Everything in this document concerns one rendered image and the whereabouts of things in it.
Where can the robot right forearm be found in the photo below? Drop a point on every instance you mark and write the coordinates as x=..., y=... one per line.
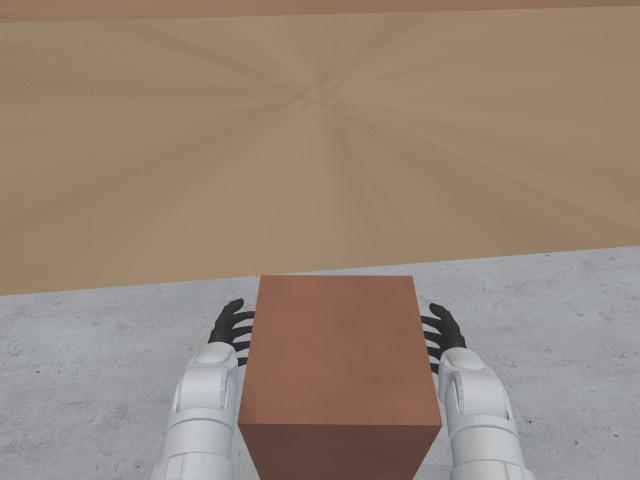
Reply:
x=481, y=426

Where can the carton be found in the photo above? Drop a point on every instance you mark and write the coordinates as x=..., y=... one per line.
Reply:
x=338, y=383

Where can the left robot hand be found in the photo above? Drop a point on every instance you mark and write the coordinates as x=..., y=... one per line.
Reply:
x=223, y=331

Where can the right robot hand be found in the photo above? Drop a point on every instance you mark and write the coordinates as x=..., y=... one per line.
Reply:
x=450, y=336

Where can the robot left forearm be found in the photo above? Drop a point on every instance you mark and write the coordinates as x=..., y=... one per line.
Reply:
x=201, y=421

